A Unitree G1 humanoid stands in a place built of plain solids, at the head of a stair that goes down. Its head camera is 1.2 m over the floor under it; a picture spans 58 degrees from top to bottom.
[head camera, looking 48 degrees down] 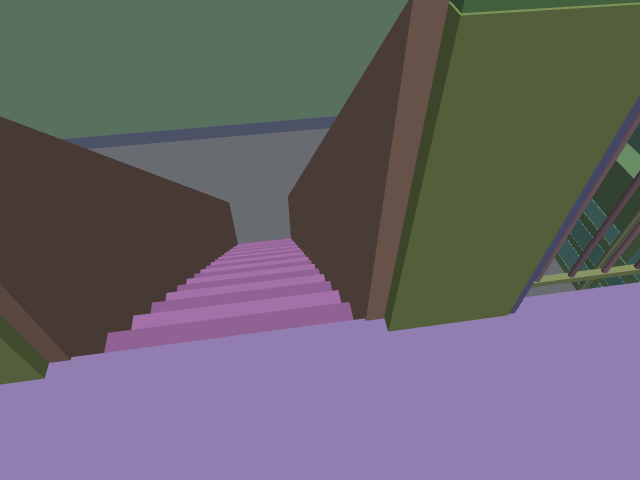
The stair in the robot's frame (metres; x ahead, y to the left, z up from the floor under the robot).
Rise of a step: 0.20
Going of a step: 0.20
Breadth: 0.90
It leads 9 degrees to the left of straight ahead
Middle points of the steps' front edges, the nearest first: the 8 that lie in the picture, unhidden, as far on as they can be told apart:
0.68 0.30 0.00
0.88 0.33 -0.20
1.08 0.36 -0.41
1.28 0.39 -0.61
1.48 0.42 -0.81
1.68 0.45 -1.02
1.89 0.48 -1.22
2.09 0.51 -1.42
